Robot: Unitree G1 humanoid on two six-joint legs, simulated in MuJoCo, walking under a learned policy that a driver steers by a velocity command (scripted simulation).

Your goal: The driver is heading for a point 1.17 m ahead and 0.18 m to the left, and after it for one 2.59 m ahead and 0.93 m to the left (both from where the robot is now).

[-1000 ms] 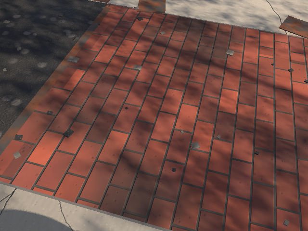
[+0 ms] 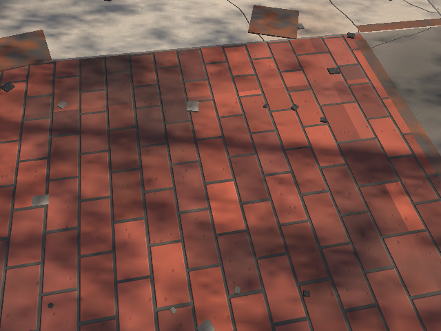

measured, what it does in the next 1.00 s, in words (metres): walks ahead: right foot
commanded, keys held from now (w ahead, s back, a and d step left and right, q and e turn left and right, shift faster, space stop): no key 0.68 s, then w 0.32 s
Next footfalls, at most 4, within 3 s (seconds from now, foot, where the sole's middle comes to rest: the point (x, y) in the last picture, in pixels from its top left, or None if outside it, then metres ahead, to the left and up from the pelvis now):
0.22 right None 0.16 -0.11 -0.78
1.26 right None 0.40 -0.12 -0.78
1.80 left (203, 249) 0.69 0.06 -0.78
2.34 right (222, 162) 1.05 0.00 -0.78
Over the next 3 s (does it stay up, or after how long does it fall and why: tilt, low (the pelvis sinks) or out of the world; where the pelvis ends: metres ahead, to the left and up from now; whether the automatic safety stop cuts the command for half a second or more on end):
stays up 1.07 0.16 0.00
